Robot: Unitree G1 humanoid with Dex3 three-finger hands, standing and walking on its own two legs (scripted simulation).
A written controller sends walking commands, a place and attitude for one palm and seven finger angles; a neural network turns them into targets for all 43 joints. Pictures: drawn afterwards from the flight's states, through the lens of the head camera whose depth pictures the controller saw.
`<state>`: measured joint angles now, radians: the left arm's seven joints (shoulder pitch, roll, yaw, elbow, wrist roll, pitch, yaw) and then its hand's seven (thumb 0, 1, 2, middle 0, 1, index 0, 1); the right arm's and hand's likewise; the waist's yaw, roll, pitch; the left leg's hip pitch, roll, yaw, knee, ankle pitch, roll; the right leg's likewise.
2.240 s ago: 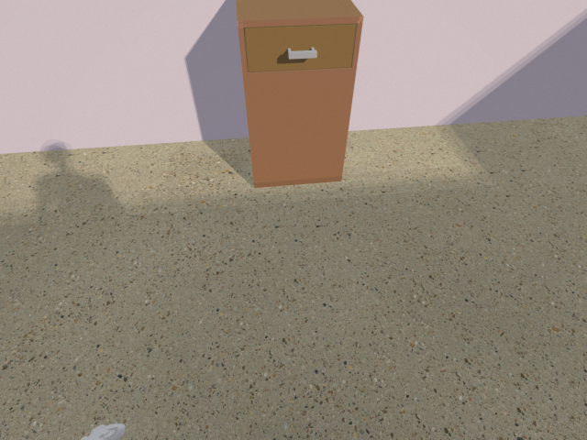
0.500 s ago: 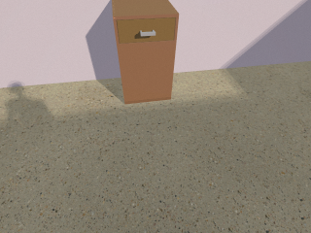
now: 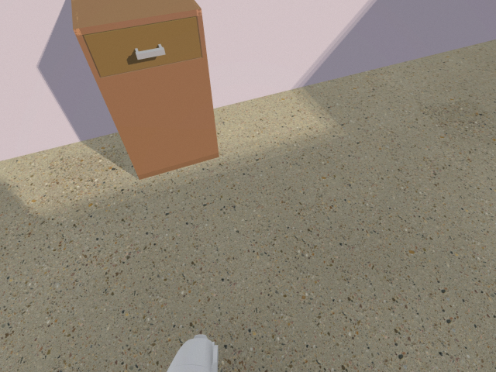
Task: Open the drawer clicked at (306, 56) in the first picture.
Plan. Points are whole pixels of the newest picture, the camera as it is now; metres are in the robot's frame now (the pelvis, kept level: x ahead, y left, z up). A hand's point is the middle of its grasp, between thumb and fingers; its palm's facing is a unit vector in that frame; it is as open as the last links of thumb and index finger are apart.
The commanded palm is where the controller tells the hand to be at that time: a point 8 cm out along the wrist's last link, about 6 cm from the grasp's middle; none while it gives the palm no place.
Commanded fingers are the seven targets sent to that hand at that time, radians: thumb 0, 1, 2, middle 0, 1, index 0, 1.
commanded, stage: walk to a spot facing it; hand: left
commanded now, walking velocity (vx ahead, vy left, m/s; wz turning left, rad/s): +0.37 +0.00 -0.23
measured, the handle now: (149, 50) +1.19 +0.50 -0.08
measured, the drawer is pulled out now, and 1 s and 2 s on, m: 0.00 0.00 0.00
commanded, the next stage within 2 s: turn to face it in 1.02 s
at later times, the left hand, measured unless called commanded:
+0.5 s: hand (156, 278) +0.32 +0.24 -0.17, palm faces -0.12 -0.98 -0.17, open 7.3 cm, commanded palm none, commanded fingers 0.00 0.90 0.90 -0.20 -0.30 -0.20 -0.30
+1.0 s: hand (232, 194) +0.57 +0.10 -0.17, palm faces -0.32 -0.92 -0.24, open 7.1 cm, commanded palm none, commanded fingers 0.00 0.90 0.90 -0.20 -0.30 -0.20 -0.30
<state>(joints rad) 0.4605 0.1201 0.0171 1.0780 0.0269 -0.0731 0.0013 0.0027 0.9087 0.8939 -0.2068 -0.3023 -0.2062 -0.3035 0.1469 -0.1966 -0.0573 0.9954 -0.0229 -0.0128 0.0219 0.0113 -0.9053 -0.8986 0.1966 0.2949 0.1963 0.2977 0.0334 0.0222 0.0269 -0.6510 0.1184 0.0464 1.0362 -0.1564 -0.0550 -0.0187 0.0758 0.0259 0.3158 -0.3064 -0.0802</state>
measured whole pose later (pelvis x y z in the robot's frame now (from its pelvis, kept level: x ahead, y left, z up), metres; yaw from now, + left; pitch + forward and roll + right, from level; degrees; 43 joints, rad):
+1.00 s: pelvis +0.43 -0.05 -0.01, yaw -21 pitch -1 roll +1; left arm 0.21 0.18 0.06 1.01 0.01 -0.07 0.01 -0.02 0.95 0.89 -0.21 -0.30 -0.21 -0.30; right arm 0.30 -0.13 -0.05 1.06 -0.02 -0.03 -0.01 0.01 -0.91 -0.90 0.20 0.30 0.20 0.30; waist -0.03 0.02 0.06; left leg -0.51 0.15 0.05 1.22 -0.28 -0.03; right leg -0.24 0.07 -0.14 0.47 -0.23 -0.14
